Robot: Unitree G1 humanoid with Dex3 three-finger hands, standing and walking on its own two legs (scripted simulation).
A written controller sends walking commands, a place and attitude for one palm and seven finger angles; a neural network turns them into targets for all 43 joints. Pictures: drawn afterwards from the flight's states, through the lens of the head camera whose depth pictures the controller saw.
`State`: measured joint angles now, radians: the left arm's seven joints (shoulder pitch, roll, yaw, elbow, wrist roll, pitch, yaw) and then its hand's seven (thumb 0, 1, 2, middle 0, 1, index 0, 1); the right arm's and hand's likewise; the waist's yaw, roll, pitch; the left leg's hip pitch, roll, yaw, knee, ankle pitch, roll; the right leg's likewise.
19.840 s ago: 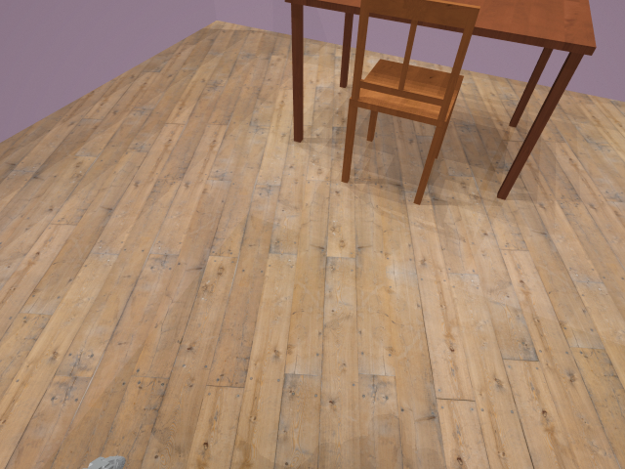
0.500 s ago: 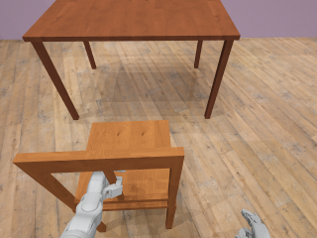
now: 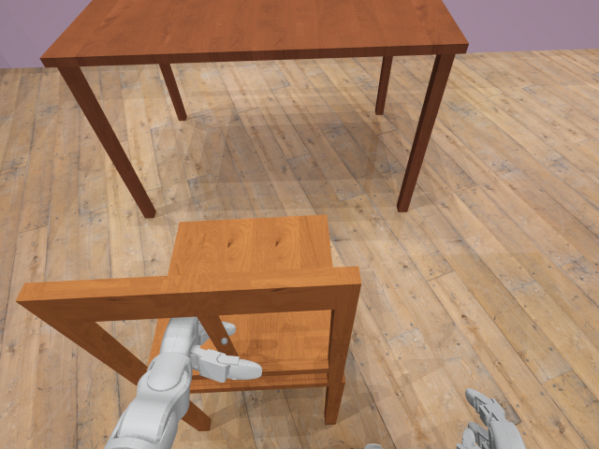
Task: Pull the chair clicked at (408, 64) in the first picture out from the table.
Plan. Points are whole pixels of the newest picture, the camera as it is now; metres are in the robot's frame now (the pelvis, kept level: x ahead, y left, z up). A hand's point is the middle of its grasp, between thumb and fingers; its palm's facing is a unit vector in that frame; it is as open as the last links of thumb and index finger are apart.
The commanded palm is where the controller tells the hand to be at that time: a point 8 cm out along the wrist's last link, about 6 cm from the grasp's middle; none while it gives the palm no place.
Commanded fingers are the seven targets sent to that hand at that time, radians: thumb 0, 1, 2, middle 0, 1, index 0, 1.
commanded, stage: open the thumb and straighten the fingers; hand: left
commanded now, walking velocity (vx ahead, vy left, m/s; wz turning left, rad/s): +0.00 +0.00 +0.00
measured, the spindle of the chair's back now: (223, 343) +0.29 +0.13 -0.08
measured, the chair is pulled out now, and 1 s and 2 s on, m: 0.61 0.61 0.61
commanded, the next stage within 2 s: draw the fingers out of the gap in 0.32 s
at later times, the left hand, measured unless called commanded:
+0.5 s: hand (221, 350) +0.27 +0.12 -0.04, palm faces -0.02 -0.99 -0.16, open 17.4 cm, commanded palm +0.24 +0.18 -0.02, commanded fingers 0.00 -0.55 0.20 0.00 0.00 0.00 0.00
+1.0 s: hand (207, 413) +0.18 +0.13 -0.04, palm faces +0.00 -0.99 -0.17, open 17.5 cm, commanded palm +0.16 +0.18 -0.02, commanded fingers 0.00 -0.55 0.20 0.00 0.00 0.00 0.00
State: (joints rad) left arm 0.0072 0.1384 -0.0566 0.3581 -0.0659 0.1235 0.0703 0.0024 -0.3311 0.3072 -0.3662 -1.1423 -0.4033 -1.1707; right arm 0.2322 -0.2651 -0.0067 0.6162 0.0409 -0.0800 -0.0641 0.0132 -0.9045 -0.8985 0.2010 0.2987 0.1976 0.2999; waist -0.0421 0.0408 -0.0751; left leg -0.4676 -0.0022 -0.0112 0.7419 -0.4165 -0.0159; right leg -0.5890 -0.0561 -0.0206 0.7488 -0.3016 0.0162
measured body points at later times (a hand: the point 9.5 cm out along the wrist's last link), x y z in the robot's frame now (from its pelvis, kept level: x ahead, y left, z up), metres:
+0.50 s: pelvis +0.01 -0.01 -0.01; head +0.06 -0.02 +0.43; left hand +0.26 +0.18 -0.03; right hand +0.18 -0.25 -0.11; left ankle -0.03 +0.13 -0.71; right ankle +0.04 -0.13 -0.71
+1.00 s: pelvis +0.02 +0.00 -0.03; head +0.05 -0.01 +0.42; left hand +0.18 +0.18 -0.03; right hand +0.20 -0.23 -0.10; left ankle -0.03 +0.13 -0.71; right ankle +0.04 -0.13 -0.71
